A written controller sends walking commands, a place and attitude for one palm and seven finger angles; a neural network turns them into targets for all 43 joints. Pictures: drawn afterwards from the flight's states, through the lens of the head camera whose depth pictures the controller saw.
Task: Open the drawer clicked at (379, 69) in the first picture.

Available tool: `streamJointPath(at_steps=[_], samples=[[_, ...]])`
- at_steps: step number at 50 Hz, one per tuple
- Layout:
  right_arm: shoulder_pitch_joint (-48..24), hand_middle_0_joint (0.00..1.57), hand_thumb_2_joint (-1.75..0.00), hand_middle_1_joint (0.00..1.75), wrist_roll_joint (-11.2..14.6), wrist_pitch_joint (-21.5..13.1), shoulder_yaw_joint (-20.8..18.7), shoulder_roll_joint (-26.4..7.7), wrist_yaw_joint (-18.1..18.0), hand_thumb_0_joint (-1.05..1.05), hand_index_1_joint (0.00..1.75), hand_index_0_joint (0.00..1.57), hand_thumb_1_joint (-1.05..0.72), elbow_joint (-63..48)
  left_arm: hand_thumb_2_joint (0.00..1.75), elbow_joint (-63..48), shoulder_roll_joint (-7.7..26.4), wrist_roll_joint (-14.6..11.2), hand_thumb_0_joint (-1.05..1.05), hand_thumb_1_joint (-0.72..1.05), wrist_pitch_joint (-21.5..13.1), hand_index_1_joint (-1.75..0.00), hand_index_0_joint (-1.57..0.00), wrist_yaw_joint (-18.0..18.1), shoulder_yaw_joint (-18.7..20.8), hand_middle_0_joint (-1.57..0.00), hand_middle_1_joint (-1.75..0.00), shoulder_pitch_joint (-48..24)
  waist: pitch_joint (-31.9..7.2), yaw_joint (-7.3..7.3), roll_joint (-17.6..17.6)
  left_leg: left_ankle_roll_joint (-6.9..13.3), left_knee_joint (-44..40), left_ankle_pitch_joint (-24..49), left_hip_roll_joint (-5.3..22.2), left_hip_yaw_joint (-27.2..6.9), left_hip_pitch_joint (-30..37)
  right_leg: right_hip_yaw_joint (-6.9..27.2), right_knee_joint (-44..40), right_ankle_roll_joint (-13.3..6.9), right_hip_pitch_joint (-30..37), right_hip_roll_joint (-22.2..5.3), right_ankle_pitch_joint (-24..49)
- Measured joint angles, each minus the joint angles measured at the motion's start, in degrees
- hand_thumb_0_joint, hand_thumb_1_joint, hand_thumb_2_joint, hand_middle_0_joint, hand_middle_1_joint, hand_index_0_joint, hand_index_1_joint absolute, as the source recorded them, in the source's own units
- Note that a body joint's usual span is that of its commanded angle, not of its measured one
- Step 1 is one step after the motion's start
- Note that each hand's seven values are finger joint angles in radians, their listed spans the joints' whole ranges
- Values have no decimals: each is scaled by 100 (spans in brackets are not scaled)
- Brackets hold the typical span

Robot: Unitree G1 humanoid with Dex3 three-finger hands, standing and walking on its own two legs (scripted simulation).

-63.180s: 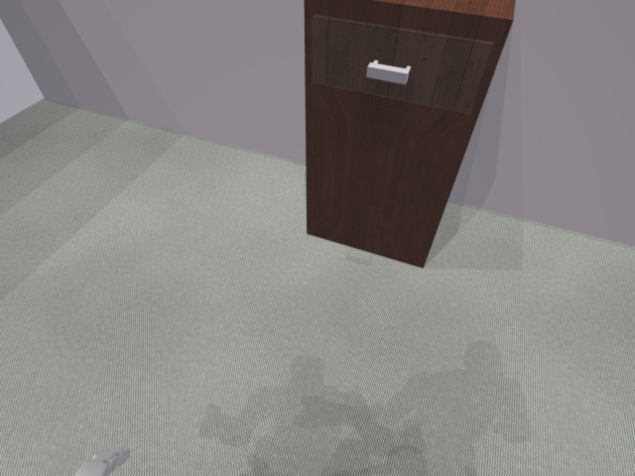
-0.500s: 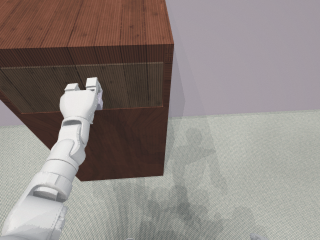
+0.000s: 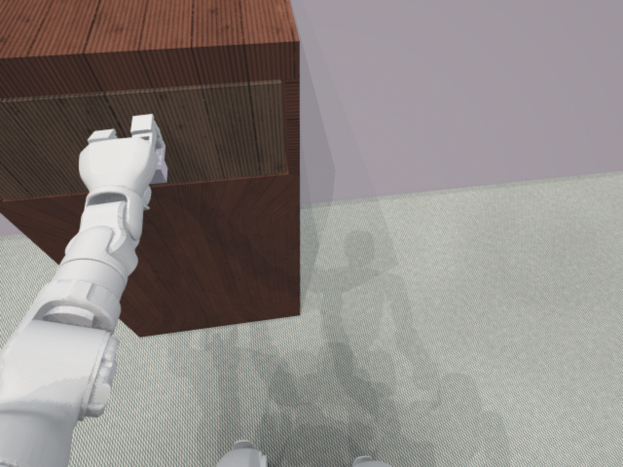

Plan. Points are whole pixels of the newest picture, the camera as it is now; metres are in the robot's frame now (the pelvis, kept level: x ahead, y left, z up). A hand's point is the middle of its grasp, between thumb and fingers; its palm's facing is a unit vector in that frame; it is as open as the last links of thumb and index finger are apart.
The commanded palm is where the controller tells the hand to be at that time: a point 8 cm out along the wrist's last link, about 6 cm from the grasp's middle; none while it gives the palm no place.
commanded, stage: pull the drawer open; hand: left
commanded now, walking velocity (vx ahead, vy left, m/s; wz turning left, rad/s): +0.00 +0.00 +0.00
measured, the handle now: (127, 161) +0.54 +0.24 +0.06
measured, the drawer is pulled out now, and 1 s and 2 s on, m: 0.00 0.01 0.03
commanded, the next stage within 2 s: none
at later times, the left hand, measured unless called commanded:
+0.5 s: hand (137, 193) +0.48 +0.22 +0.05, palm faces +0.03 -0.02 -1.00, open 8.7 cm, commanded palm +0.43 +0.21 +0.08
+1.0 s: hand (136, 196) +0.47 +0.22 +0.05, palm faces +0.00 +0.00 -1.00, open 8.8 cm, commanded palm +0.46 +0.21 +0.08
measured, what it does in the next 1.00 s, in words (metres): stands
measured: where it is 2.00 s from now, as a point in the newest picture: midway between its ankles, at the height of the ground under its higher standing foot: outside the picture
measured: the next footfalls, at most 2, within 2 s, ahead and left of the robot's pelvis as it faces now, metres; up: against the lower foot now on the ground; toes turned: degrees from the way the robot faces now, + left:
none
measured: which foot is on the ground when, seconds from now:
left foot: down 0.00-1.00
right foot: down 0.00-1.00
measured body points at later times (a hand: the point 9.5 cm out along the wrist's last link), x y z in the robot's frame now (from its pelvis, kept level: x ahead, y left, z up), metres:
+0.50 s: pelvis -0.01 +0.02 +0.00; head +0.07 +0.03 +0.44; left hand +0.47 +0.22 +0.10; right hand +0.02 -0.24 -0.13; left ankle +0.05 +0.12 -0.70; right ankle -0.03 -0.12 -0.70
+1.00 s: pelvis +0.03 +0.00 +0.01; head +0.10 +0.00 +0.45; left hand +0.47 +0.22 +0.11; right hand +0.16 -0.25 -0.12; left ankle +0.05 +0.12 -0.70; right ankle -0.03 -0.12 -0.70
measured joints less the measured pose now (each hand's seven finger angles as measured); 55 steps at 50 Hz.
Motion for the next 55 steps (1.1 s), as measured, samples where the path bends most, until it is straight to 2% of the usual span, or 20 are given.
streamJointPath(at_steps=[8, 20, 26, 38, 42, 46, 50, 55], samples=[[47, 20, -90, 30, 6, -183, 28, 49, 3, 1, 30, 21, -91, 43, 69, 226, -19, 24, 1, 45, 112, -137, -5, 56, -51, -37, -130, -237, -14, -60, -7, 48, 43, 66, -4, 37, -153, 38, 36, 53, -158, -8, 79], [-221, 20, -90, 30, -34, -357, 105, 159, 36, 1, 30, 21, -91, -120, 71, 211, -224, 98, 1, 45, 363, -135, -6, 106, -173, -37, -130, -429, -43, -6, -55, 137, 138, 85, -65, 102, -326, 97, 134, 141, -336, -76, 96], [-253, 20, -90, 30, -34, -288, 84, 189, 92, 1, 30, 21, -91, -258, 67, -299, -316, -21, 1, 51, 517, -130, -4, 103, -228, -31, -130, 39, -73, 87, -67, 170, 68, 8, -47, 224, -118, 218, 25, 163, -154, -75, 83], [-440, 20, -90, 30, 40, 14, 16, 181, 238, 1, 30, 21, -91, -392, 66, -2160, -652, -204, 1, 56, 894, -124, -3, 1, -502, -23, -128, 1741, -178, 380, -22, 173, -232, -259, -92, 289, 690, 272, -450, 151, 716, -136, -68], [-687, 20, -90, 30, 20, 31, 41, 154, 168, 1, 30, 21, -91, -314, 69, -1917, -779, -107, 1, 53, 843, -127, -4, 7, -714, -26, -128, 1414, -87, 498, -59, 137, -206, -284, -176, 115, 731, 86, -434, 129, 841, -192, -164], [-951, 20, -90, 30, -33, 64, 28, 139, 114, 1, 30, 21, -91, -297, 71, -1532, -779, 8, 1, 48, 743, -132, -4, -67, -761, -32, -129, 967, -26, 566, -79, 81, -195, -238, -200, 6, 637, -24, -362, 77, 757, -198, -193], [-1047, 20, -90, 30, -77, 90, 8, 135, 91, 0, 30, 21, -91, -309, 70, -1194, -692, -34, 1, 45, 627, -136, -4, -176, -697, -35, -129, 699, -51, 548, -60, 26, -178, -208, -184, -46, 549, -72, -280, 31, 651, -173, -210], [-918, 20, -90, 30, -73, 128, 24, 118, 67, 0, 30, 21, -91, -292, 69, -865, -530, -97, 2, 44, 445, -138, -5, -252, -554, -36, -129, 543, -81, 445, -61, -36, -139, -196, -146, -94, 495, -113, -176, -31, 574, -128, -238]])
